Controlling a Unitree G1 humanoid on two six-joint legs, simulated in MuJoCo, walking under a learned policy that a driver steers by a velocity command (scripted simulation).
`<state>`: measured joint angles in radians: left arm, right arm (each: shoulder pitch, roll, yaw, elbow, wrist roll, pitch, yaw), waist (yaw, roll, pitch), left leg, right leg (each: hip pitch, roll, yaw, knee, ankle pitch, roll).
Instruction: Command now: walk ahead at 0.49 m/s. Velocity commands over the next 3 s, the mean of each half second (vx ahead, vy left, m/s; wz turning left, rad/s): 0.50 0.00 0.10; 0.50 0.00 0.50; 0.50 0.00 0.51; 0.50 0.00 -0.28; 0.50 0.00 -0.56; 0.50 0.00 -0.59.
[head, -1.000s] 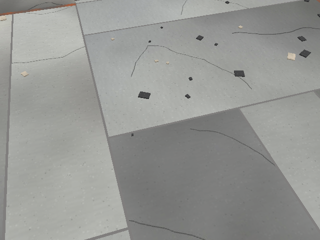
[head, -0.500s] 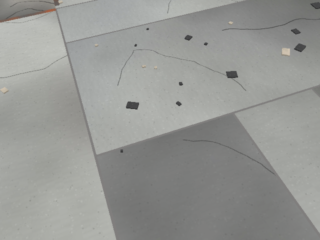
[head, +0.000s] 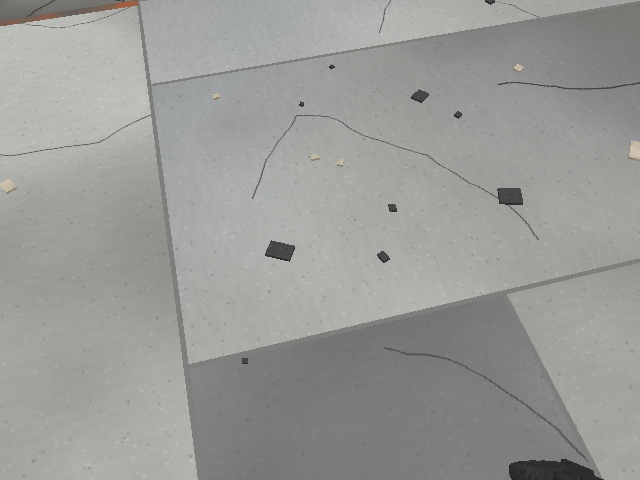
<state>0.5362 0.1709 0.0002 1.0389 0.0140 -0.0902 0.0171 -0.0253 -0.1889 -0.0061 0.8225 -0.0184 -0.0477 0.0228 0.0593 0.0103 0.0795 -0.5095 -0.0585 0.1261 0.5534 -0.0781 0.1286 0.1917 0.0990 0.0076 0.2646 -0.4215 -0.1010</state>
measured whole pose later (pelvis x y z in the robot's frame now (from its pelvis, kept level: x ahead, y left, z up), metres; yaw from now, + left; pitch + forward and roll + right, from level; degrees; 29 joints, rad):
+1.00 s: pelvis +0.51 -0.01 +0.02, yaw +21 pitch +1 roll -2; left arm 0.43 0.20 0.04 0.98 0.02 -0.10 0.01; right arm 0.04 -0.22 -0.04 0.81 -0.03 0.00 0.07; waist 0.05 0.03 0.05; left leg -0.63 0.08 0.07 0.75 -0.04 0.08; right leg 0.04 0.01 -0.28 0.25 -0.30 -0.02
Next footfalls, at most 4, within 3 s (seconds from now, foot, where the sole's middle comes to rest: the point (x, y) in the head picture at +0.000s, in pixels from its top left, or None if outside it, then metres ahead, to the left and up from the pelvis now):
0.02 left None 0.18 0.05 -0.76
0.58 right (415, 457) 0.48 -0.12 -0.76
1.12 left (288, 364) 0.67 0.16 -0.76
1.70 right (275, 236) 1.03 0.22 -0.76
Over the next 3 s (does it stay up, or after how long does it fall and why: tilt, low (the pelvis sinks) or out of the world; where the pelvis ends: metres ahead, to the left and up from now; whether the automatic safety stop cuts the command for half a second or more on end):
stays up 1.48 0.35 0.02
